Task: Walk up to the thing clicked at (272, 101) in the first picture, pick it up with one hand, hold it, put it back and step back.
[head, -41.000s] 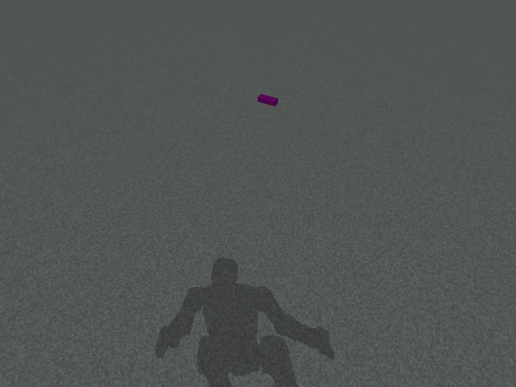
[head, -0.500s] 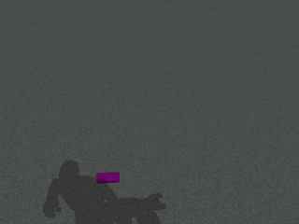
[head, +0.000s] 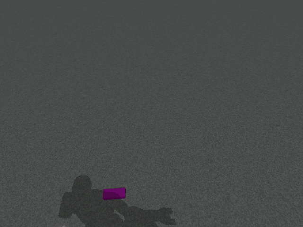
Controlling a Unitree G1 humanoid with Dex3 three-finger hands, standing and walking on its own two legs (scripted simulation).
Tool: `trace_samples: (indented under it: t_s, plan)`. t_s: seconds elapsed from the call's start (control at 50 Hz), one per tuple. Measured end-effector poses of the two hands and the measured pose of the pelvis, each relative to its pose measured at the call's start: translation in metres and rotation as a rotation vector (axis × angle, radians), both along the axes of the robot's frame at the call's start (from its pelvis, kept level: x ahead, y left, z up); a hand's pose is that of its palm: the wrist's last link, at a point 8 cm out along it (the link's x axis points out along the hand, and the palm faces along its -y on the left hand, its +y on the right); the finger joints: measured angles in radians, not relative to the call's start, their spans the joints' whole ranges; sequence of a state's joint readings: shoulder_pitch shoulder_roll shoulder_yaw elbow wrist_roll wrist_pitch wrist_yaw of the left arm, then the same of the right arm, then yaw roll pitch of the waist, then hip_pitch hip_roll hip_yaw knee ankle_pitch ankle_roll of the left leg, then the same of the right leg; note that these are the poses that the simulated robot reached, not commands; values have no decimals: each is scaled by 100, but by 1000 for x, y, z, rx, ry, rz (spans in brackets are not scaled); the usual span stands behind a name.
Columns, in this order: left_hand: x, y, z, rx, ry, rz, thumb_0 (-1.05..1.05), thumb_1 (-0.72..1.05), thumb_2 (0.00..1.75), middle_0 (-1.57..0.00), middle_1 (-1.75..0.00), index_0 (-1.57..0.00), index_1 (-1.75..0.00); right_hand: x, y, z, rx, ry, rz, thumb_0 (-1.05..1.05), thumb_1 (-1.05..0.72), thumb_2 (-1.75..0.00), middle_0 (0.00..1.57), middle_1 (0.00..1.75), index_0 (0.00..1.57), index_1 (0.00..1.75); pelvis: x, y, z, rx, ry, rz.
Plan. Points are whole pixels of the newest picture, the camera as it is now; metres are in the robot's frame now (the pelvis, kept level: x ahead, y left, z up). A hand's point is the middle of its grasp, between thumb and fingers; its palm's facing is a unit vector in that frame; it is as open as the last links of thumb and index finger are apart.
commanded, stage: walk up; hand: left
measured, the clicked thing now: (114, 193) +0.47 +0.28 -0.76
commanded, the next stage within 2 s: stand in 0.74 s
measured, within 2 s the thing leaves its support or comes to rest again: neither
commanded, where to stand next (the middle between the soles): +0.09 +0.03 m, yaw +3 degrees
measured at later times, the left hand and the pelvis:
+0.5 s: hand out of the picture +0.07 +0.26 -0.15, palm faces +0.01 -0.94 -0.33, open 7.3 cm; pelvis +0.00 +0.01 +0.01, yaw +0 degrees
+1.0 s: hand out of the picture +0.08 +0.26 -0.15, palm faces -0.01 -0.94 -0.34, open 7.3 cm; pelvis +0.01 +0.01 +0.01, yaw +1 degrees
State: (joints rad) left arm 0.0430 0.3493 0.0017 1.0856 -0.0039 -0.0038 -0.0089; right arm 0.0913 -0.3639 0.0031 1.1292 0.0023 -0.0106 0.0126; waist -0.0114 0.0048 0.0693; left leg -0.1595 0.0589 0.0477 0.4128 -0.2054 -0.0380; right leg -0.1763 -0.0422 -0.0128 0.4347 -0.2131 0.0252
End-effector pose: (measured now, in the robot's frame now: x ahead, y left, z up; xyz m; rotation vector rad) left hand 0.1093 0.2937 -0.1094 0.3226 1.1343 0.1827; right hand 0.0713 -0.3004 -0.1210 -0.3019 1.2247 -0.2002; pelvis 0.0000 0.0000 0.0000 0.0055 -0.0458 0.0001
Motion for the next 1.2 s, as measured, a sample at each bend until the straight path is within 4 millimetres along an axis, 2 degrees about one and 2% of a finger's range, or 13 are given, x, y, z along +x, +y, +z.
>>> trace_samples:
  t_s: [0.1, 0.24, 0.4, 0.54, 0.76, 1.2]
  plan:
    - [-4, 0, -2, -16, 22, 12, 1, 91, 90, -20, -30, -21, -30, -7, -2, 5, -16, 22, -10, 1, -90, -90, 21, 30, 20, 30, 0, 1, 3, -3, 0, 2]
    - [-21, 4, -7, -23, 71, 33, 1, 91, 90, -20, -30, -21, -30, -9, 0, 8, -22, 36, -11, 1, -90, -90, 20, 30, 20, 30, 1, 4, 5, -4, 4, 2]
    - [-41, 9, -8, -18, 117, 62, 1, 91, 90, -20, -30, -21, -30, 0, 8, 7, -7, 24, -1, 1, -90, -90, 21, 30, 20, 30, 1, 6, 6, -6, 6, 4]
    - [-49, 13, -7, -12, 129, 75, 1, 91, 90, -20, -30, -21, -30, 10, 15, 5, 8, 7, 11, 1, -90, -90, 21, 30, 20, 30, 2, 8, 6, -5, 7, 6]
    - [-46, 14, -6, -9, 118, 71, 1, 91, 90, -20, -30, -21, -30, 17, 18, 6, 10, -2, 17, 1, -90, -90, 21, 30, 20, 30, 4, 10, 6, -4, 10, 10]
    - [-31, 14, -2, 6, 93, 39, 1, 91, 90, -20, -30, -21, -30, 11, 12, 5, 1, 18, 11, 1, -90, -90, 21, 30, 20, 30, 11, 8, 6, -2, 10, 12]
